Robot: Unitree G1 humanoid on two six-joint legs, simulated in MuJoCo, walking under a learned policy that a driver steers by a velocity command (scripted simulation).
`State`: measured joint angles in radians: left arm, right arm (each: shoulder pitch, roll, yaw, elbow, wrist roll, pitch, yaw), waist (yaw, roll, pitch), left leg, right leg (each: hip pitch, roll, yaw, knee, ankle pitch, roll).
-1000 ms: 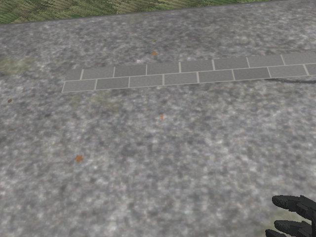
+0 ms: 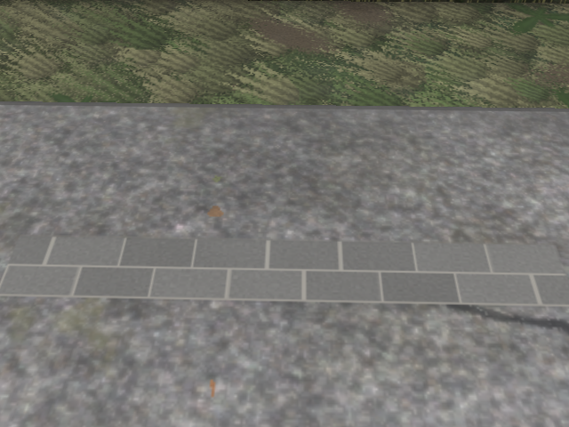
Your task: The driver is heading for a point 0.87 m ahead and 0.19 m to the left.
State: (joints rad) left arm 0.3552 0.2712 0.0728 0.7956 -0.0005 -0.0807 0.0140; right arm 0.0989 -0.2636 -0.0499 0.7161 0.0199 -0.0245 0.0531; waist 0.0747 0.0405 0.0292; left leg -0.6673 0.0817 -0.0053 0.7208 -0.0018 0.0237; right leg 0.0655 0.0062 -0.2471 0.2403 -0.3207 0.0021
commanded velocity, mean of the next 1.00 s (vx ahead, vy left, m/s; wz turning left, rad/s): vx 0.50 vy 0.00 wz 0.48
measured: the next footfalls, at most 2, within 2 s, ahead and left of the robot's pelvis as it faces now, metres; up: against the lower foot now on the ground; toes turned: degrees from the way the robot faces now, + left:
left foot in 0.10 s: +0.23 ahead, +0.11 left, +0.00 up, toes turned +7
right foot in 0.58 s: +0.55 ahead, -0.02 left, +0.00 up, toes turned +25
